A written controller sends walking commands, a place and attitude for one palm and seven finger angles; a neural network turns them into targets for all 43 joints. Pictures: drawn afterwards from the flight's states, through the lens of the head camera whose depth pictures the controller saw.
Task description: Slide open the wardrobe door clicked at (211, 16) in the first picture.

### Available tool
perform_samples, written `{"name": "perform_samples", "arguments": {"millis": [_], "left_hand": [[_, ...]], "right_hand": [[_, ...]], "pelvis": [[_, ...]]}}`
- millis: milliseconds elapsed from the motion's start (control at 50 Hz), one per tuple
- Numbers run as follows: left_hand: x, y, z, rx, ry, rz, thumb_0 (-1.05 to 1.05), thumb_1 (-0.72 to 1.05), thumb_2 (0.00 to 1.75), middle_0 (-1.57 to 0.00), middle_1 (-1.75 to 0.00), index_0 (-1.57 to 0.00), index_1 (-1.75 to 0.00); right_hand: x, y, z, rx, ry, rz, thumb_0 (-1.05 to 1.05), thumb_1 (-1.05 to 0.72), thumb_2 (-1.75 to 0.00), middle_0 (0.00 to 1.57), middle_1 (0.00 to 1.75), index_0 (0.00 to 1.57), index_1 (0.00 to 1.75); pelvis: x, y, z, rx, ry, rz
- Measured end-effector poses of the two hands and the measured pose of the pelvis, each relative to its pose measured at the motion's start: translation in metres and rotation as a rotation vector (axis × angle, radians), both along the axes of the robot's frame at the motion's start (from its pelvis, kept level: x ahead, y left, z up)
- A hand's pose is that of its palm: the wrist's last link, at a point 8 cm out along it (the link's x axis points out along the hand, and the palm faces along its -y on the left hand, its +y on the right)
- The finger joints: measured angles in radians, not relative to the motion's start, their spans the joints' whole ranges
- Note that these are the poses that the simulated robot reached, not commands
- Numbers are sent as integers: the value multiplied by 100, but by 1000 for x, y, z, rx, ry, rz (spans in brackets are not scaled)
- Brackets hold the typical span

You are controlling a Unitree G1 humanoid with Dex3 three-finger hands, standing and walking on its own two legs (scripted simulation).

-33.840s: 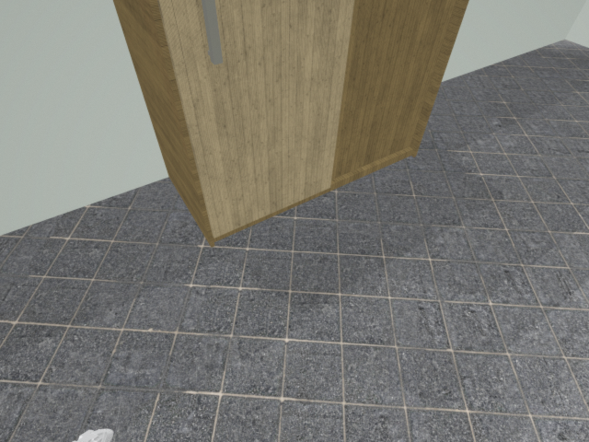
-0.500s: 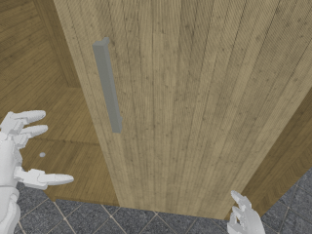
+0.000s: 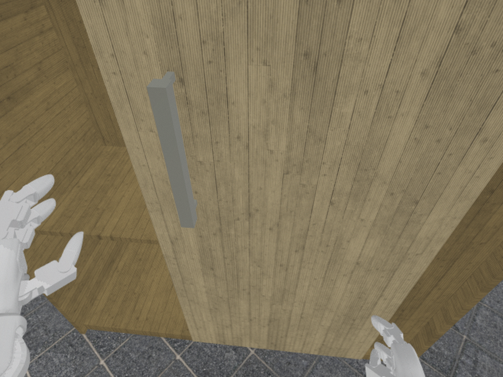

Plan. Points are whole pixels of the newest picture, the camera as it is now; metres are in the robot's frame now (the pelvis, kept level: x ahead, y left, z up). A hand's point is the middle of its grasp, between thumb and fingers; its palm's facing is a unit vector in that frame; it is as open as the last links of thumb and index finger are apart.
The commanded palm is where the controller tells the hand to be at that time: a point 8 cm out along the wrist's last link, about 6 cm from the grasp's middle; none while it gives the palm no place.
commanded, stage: draw the hand back to the body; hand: left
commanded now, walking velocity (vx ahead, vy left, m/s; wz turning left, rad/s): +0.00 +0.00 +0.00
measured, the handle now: (180, 158) +0.39 +0.18 +0.17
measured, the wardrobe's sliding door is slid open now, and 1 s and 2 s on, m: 0.44 0.44 0.44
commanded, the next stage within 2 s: step back with the hand held close in 0.40 s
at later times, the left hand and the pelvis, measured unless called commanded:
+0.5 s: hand (69, 261) +0.19 +0.26 +0.16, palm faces +0.46 -0.81 -0.36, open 7.4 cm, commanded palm +0.14 +0.29 +0.17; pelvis +0.00 -0.01 +0.00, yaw +0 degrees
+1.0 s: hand (40, 279) +0.16 +0.28 +0.15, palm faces +0.36 -0.78 -0.50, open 7.4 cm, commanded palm +0.10 +0.32 +0.17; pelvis -0.05 +0.02 +0.00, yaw -1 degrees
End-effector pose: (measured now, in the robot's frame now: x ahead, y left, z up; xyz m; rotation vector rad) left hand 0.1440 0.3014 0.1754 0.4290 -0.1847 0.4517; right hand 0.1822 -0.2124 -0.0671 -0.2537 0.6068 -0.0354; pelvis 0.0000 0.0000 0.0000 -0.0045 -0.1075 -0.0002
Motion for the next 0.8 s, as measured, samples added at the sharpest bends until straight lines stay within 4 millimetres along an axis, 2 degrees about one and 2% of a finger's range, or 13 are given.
{"name": "perform_samples", "arguments": {"millis": [140, 260, 520, 600, 660, 800], "left_hand": [[-3, 1, 0, -5, 10, 27, 1, 77, 83, -22, -37, -22, -37], [-2, -2, -2, -17, 18, 32, 1, 85, 88, -21, -32, -21, -32], [0, -8, 0, -7, 23, 16, 1, 89, 89, -21, -30, -21, -30], [3, -2, 7, 37, -1, 18, 1, 89, 89, -21, -30, -21, -30], [8, 1, 9, 72, -1, 4, 1, 89, 89, -21, -30, -21, -30], [10, -2, -2, 104, 89, -98, 1, 89, 89, -21, -30, -21, -30]], "right_hand": [[7, -1, 1, -6, 8, 14, 2, -90, -90, 20, 30, 21, 30], [7, -3, -1, -9, 20, 17, 2, -90, -90, 20, 30, 21, 30], [1, -11, -3, -8, 32, -2, 2, -90, -90, 20, 30, 21, 30], [-1, -13, -4, -13, 51, -9, 2, -90, -90, 20, 30, 21, 30], [-4, -15, -4, -17, 72, -32, 2, -90, -90, 20, 30, 21, 30], [-21, -16, -1, -27, 85, -116, 2, -90, -90, 20, 30, 21, 30]], "pelvis": [[3, -2, 1, -1, 2, 5], [4, -6, 1, -2, 1, 9], [4, -10, 2, -3, -1, 5], [1, -10, 2, -13, 23, 9], [-4, -6, 1, -18, 58, 1], [-16, 8, 0, -9, 102, -25]]}}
